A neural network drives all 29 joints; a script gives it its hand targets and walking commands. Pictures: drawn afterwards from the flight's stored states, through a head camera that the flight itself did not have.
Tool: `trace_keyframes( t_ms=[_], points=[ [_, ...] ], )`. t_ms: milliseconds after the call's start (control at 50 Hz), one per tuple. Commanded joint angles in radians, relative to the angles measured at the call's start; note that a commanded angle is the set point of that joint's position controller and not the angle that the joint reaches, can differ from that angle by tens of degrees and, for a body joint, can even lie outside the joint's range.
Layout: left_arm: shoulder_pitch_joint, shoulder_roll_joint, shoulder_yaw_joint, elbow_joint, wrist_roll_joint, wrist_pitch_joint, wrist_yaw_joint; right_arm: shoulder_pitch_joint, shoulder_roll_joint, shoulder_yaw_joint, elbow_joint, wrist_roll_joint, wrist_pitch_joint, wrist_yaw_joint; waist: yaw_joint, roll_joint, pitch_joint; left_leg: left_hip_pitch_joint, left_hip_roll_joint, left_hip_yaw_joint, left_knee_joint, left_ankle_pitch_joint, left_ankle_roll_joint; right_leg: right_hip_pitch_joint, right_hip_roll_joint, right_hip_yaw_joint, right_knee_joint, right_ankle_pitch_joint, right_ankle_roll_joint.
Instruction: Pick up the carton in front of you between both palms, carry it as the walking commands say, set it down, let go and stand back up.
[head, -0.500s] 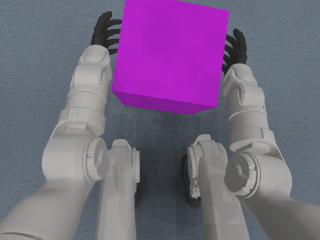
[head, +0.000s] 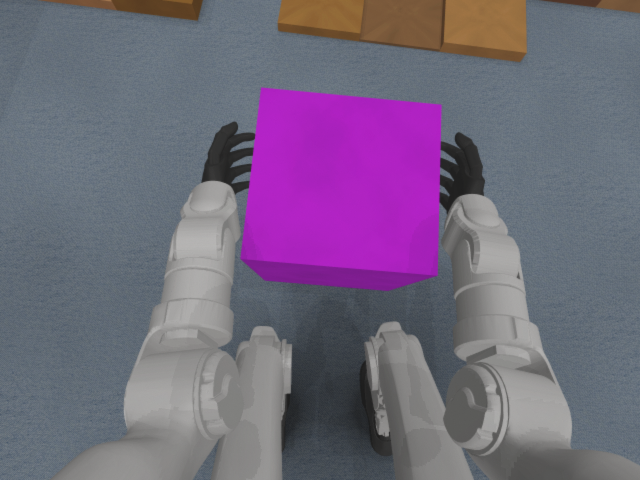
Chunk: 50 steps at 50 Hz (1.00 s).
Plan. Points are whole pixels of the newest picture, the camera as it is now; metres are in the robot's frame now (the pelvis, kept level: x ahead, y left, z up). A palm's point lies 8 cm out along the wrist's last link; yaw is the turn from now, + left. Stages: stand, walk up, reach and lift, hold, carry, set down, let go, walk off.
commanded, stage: reach and lift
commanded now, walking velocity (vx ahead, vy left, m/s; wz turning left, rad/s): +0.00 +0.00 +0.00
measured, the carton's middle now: (336, 208) +0.46 -0.01 -0.12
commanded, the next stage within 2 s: hold in 1.98 s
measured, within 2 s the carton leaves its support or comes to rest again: neither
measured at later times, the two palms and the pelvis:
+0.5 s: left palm (166, 168) +0.41 +0.14 +0.11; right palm (541, 166) +0.40 -0.16 +0.12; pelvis +0.05 +0.00 +0.14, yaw +1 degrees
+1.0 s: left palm (29, 116) +0.37 +0.14 +0.25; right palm out of the picture +0.37 -0.15 +0.26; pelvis +0.07 -0.01 +0.23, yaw +0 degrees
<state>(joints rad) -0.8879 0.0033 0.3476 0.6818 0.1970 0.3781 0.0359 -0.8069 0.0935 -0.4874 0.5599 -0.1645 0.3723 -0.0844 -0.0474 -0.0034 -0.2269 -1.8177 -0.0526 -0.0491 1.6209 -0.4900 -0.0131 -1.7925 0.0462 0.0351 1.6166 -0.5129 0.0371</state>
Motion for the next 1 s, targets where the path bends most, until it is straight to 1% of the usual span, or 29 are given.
trace_keyframes(
  t_ms=[0, 120, 240, 380, 560, 680, 780, 840, 900, 980],
  points=[
    [-0.559, -1.145, -0.538, 0.002, -0.166, -0.021, -0.23, -0.64, 1.039, 0.642, 0.055, 0.167, 0.001, 0.289, -0.008, 0.08, -0.885, 0.677, -0.118, 0.062, -0.236, 0.203, -0.004, 0.5, 0.131, -0.08, -0.223, 0.206, -0.012],
    [-0.447, -1.151, -0.517, 0.011, -0.14, -0.031, -0.221, -0.537, 1.051, 0.64, 0.077, 0.148, -0.007, 0.294, 0.009, 0.05, -0.771, 0.779, -0.115, 0.038, -0.347, 0.207, 0.002, 0.599, 0.129, -0.059, -0.334, 0.2, -0.016],
    [-0.349, -1.159, -0.52, -0.003, -0.129, -0.038, -0.225, -0.424, 1.062, 0.641, 0.088, 0.124, -0.014, 0.293, 0.011, 0.027, -0.68, 0.892, -0.109, 0.019, -0.46, 0.221, 0.009, 0.732, 0.122, -0.034, -0.452, 0.214, -0.023],
    [-0.237, -1.172, -0.562, -0.048, -0.133, -0.04, -0.228, -0.295, 1.077, 0.67, 0.071, 0.11, -0.019, 0.292, 0.015, 0.023, -0.589, 1.056, -0.099, -0.005, -0.6, 0.277, 0.012, 0.923, 0.107, 0.002, -0.593, 0.277, -0.032],
    [-0.088, -1.165, -0.603, -0.108, -0.131, -0.024, -0.234, -0.142, 1.082, 0.713, 0.038, 0.095, -0.004, 0.294, 0.03, 0.015, -0.439, 1.284, -0.078, -0.032, -0.8, 0.366, 0.02, 1.186, 0.085, 0.042, -0.796, 0.375, -0.039],
    [0.003, -1.163, -0.62, -0.15, -0.135, 0.018, -0.245, -0.052, 1.085, 0.742, -0.002, 0.096, 0.036, 0.298, 0.04, 0.003, -0.33, 1.435, -0.061, -0.038, -0.926, 0.434, 0.023, 1.348, 0.069, 0.056, -0.931, 0.443, -0.041],
    [0.062, -1.158, -0.642, -0.209, -0.145, 0.076, -0.254, 0.005, 1.077, 0.774, -0.055, 0.104, 0.092, 0.307, 0.044, -0.004, -0.233, 1.566, -0.049, -0.037, -1.035, 0.481, 0.021, 1.475, 0.056, 0.054, -1.045, 0.485, -0.042],
    [0.083, -1.152, -0.662, -0.257, -0.153, 0.117, -0.258, 0.026, 1.072, 0.792, -0.094, 0.113, 0.13, 0.311, 0.046, -0.004, -0.179, 1.633, -0.043, -0.034, -1.097, 0.485, 0.019, 1.541, 0.049, 0.053, -1.107, 0.486, -0.042],
    [0.096, -1.133, -0.66, -0.285, -0.149, 0.16, -0.261, 0.045, 1.061, 0.781, -0.111, 0.111, 0.169, 0.316, 0.046, -0.001, -0.096, 1.671, -0.036, -0.032, -1.156, 0.449, 0.017, 1.582, 0.042, 0.051, -1.163, 0.454, -0.041],
    [0.093, -1.116, -0.595, -0.261, -0.121, 0.2, -0.273, 0.042, 1.036, 0.713, -0.082, 0.079, 0.208, 0.326, 0.049, 0.005, 0.033, 1.676, -0.029, -0.03, -1.211, 0.335, 0.023, 1.587, 0.032, 0.05, -1.217, 0.341, -0.047]
  ],
)
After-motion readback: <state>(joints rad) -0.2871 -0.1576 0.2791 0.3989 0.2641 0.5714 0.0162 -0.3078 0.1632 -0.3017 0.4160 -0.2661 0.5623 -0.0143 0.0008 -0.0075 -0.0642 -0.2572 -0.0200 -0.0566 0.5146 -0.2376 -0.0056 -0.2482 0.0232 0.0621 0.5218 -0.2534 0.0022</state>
